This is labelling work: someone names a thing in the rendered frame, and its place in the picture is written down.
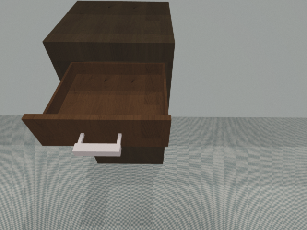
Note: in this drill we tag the drawer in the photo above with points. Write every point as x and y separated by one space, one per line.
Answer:
102 99

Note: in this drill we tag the cabinet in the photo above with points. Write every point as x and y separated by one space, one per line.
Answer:
116 31

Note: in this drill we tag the handle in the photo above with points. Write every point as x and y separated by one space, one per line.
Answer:
97 149

